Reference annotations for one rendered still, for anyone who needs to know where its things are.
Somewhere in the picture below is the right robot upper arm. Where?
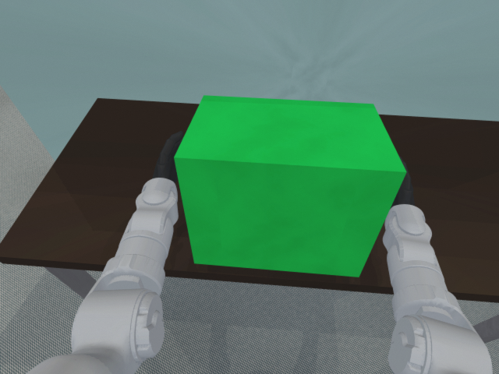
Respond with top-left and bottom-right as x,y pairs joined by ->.
388,314 -> 491,374

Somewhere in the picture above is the left robot upper arm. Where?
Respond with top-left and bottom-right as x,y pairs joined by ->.
26,288 -> 165,374

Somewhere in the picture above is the right robot forearm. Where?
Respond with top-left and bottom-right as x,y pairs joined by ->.
383,204 -> 493,374

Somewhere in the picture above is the right robot hand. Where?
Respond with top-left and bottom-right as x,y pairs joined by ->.
391,156 -> 415,207

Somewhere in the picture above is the carton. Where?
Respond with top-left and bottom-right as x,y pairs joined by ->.
174,95 -> 407,277

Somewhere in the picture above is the left robot forearm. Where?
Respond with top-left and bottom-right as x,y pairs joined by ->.
71,178 -> 179,349

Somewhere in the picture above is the table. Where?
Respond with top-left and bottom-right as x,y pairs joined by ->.
0,98 -> 499,343

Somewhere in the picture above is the left robot hand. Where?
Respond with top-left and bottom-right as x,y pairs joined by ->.
153,131 -> 184,183

